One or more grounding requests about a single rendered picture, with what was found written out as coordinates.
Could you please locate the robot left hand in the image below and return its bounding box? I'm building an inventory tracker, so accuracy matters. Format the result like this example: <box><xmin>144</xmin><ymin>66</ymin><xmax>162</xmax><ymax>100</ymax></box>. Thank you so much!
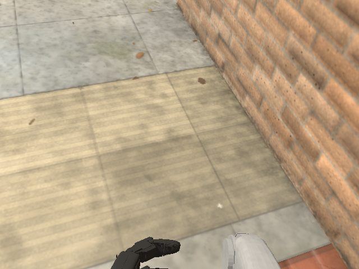
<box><xmin>111</xmin><ymin>237</ymin><xmax>181</xmax><ymax>269</ymax></box>

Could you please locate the right robot thigh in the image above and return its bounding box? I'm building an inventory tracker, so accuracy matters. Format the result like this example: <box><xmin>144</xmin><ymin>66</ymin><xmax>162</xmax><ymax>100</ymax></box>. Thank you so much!
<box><xmin>222</xmin><ymin>234</ymin><xmax>281</xmax><ymax>269</ymax></box>

